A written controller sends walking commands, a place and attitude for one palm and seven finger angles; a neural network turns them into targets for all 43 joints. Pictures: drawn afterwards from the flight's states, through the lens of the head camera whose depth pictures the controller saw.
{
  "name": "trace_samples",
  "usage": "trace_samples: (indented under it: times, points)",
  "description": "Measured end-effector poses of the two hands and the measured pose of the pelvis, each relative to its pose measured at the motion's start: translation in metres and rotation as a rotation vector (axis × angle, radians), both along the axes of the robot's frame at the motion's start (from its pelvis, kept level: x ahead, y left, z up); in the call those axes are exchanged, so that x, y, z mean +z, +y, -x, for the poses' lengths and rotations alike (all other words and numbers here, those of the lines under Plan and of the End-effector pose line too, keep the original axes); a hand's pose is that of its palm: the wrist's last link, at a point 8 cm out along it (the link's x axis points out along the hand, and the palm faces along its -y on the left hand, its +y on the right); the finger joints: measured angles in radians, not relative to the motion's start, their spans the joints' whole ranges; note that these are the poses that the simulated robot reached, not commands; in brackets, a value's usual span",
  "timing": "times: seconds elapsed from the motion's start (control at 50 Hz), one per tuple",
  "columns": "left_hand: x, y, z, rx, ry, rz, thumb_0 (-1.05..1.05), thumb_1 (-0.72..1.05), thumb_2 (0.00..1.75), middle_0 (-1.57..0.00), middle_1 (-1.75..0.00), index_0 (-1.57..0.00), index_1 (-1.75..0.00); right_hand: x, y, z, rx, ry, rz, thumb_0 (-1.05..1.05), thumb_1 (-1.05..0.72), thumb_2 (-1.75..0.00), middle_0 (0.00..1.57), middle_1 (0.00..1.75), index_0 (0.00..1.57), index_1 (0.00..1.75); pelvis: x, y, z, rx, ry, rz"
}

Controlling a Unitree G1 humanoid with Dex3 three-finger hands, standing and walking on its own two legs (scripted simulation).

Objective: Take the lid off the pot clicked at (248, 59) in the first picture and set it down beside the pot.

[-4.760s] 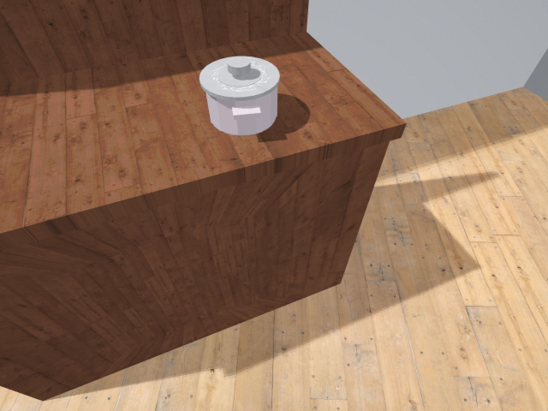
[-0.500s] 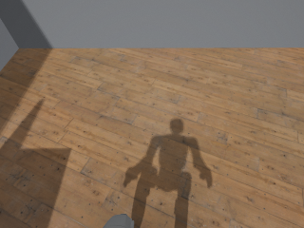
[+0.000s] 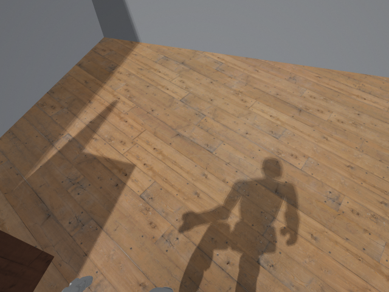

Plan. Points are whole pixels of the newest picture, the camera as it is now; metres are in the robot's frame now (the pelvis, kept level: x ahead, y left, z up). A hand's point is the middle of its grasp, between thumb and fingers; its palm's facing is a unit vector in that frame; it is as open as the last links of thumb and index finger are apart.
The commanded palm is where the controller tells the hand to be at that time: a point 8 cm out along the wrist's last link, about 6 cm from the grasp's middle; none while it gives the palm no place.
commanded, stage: turn to face it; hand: left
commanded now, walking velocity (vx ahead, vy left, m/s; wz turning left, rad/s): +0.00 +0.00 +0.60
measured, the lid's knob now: out of the picture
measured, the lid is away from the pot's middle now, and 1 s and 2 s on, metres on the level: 0.00 0.00 0.00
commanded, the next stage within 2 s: take the last steps up to it in 1.94 s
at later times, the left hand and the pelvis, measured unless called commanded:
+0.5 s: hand out of the picture -0.01 +0.25 -0.17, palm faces +0.35 -0.91 -0.24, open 7.4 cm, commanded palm none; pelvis +0.00 +0.02 +0.01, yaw +19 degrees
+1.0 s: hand out of the picture -0.02 +0.20 -0.14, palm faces +0.58 -0.76 -0.28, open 7.4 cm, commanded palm none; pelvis +0.03 -0.01 +0.01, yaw +38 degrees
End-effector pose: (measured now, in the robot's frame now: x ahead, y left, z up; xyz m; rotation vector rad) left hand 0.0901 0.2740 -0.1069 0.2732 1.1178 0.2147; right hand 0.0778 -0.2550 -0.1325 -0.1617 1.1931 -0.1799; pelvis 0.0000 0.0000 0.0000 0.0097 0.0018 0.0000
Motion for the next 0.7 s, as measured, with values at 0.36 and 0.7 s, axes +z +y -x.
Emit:
trace_samples:
  times: [0.36,0.7]
  points:
    - [-0.033,-0.002,0.109,0.277,0.119,0.118,0.00,0.90,0.90,-0.21,-0.30,-0.21,-0.30,0.020,0.033,-0.080,0.293,-0.026,0.066,0.01,-0.91,-0.90,0.20,0.30,0.20,0.30,-0.002,0.015,0.000,0.249,-0.004,-0.003]
    - [0.000,0.020,0.097,0.437,0.000,0.043,0.01,0.91,0.90,-0.20,-0.30,-0.20,-0.30,0.018,0.058,-0.107,0.450,0.025,0.045,0.01,-0.90,-0.90,0.21,0.30,0.20,0.30,0.012,0.007,-0.013,0.455,0.007,0.021]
